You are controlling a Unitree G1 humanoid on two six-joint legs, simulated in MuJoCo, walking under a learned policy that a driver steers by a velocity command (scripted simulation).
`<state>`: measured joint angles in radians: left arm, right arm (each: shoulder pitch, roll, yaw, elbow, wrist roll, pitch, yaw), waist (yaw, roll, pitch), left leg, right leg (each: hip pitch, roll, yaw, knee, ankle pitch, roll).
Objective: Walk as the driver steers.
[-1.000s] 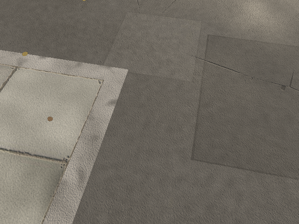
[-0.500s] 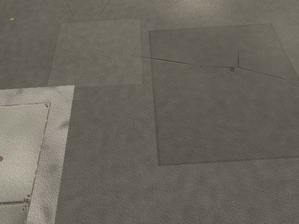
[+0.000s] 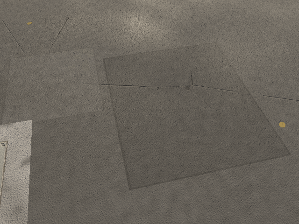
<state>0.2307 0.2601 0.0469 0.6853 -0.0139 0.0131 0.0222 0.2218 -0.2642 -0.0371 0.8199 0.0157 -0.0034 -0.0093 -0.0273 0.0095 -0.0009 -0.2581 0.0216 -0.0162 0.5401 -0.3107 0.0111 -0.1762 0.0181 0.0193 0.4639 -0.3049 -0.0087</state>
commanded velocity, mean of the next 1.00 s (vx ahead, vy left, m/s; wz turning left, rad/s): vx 0.44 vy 0.00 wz -0.02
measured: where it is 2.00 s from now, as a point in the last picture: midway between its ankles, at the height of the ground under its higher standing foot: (145, 161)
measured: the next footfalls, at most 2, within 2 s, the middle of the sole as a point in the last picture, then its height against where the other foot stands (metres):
left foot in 0.38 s outside the picture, level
right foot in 0.92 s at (171, 204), level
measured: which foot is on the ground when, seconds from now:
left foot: up 0.00-0.36, down 0.38-0.94, up 0.96-1.00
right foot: down 0.00-0.38, up 0.40-0.90, down 0.92-1.00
